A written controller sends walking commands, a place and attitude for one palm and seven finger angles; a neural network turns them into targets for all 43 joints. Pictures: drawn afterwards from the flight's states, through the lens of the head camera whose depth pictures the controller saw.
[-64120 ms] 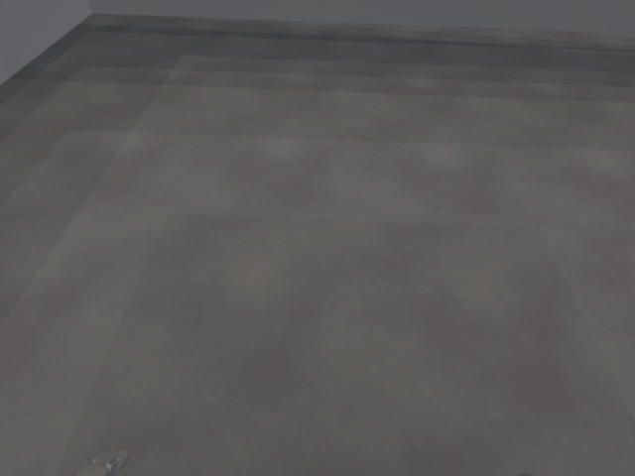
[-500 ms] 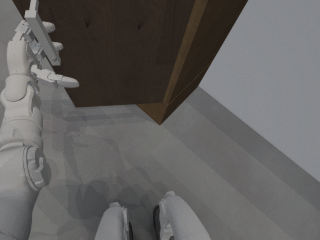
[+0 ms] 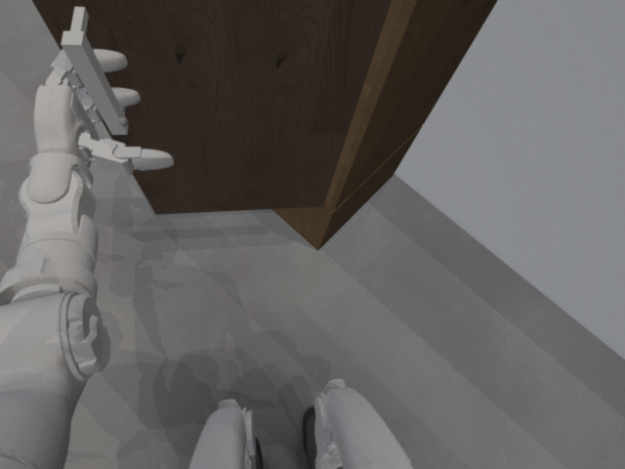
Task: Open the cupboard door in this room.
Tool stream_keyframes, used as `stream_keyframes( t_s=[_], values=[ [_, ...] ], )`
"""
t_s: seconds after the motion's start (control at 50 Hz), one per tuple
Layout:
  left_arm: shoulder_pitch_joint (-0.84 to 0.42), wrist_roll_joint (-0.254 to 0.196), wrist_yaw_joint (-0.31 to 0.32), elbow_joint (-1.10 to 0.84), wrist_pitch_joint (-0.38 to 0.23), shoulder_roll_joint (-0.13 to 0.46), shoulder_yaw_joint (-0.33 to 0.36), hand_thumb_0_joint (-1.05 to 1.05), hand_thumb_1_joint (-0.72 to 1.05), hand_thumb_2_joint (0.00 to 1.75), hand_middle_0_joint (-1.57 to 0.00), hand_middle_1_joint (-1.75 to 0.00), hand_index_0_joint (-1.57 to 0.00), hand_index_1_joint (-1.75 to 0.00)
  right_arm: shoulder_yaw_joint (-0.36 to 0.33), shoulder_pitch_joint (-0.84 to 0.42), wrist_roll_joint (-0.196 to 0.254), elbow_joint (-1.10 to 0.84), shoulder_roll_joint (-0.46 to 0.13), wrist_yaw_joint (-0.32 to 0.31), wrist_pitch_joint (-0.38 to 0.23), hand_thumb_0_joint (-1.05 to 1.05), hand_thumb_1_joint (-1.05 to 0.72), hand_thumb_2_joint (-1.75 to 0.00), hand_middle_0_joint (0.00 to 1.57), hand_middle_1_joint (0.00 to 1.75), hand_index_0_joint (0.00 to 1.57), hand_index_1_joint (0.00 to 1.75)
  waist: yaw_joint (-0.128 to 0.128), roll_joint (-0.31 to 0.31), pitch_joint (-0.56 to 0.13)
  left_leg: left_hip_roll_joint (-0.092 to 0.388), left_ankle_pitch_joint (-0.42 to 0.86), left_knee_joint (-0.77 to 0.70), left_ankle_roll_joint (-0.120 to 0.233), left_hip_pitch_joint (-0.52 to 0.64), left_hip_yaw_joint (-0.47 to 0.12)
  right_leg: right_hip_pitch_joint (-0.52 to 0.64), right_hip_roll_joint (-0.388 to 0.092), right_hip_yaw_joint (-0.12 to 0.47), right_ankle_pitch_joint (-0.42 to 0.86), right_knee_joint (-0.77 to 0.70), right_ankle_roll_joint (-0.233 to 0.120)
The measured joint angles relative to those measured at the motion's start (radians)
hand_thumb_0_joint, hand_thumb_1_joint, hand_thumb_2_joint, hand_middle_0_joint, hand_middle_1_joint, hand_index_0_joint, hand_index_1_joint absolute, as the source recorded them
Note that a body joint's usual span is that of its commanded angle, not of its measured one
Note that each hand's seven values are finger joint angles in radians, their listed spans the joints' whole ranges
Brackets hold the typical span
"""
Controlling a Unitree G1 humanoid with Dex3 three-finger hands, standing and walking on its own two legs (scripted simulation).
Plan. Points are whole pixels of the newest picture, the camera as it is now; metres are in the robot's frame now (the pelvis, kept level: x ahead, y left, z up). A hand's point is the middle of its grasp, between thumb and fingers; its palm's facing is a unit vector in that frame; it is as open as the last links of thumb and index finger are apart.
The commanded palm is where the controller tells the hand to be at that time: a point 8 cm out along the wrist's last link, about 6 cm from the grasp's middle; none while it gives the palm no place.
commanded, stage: close the thumb around the handle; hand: left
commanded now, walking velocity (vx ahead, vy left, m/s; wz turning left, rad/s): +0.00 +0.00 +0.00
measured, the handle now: (101, 77) +0.58 +0.20 +0.06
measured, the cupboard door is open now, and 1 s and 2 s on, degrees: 49 57 96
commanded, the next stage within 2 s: pull the door open along its arc in 0.52 s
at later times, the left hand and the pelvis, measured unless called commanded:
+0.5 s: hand (121, 123) +0.52 +0.18 +0.05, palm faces +0.01 -1.00 -0.01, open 5.6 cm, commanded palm +0.50 +0.22 +0.05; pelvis +0.00 +0.00 +0.00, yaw +0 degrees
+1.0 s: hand (127, 156) +0.48 +0.17 +0.05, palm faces -0.01 -1.00 +0.00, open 5.8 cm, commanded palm +0.42 +0.21 +0.05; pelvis +0.01 +0.00 +0.01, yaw -1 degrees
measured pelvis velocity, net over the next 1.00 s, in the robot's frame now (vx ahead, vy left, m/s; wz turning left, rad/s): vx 0.01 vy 0.00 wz -0.01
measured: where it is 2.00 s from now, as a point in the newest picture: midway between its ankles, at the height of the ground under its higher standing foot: outside the picture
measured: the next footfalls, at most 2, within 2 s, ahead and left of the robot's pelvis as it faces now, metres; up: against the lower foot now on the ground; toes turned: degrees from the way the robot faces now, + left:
none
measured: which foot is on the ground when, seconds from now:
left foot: down 0.00-1.00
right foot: down 0.00-1.00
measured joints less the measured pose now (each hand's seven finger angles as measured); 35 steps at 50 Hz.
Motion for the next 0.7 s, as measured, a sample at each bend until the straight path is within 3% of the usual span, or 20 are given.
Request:
stream_keyframes(
  t_s=[0.44,0.7],
  values=[
    [0.008,-0.012,-0.013,-0.001,-0.004,0.015,0.01,0.01,0.71,0.82,-0.36,-1.31,-0.38,-1.33,-0.003,0.003,0.003,0.009,-0.003,-0.005,-0.002,0.01,-0.91,-0.9,0.2,0.3,0.2,0.3,0.0,-0.002,0.002,0.002,0.003,0.0,-0.003,-0.001,0.001,-0.004,0.002,0.002,0.003,0.002,-0.003],
    [-0.004,-0.011,-0.003,0.013,-0.007,0.009,0.005,0.01,0.74,0.84,-0.35,-1.32,-0.36,-1.35,0.002,0.007,0.002,0.003,-0.001,-0.006,-0.007,0.01,-0.91,-0.9,0.2,0.3,0.2,0.3,-0.004,-0.005,0.003,0.0,0.006,0.001,-0.001,-0.003,0.001,-0.004,0.0,0.001,0.005,0.003,-0.002]
  ],
)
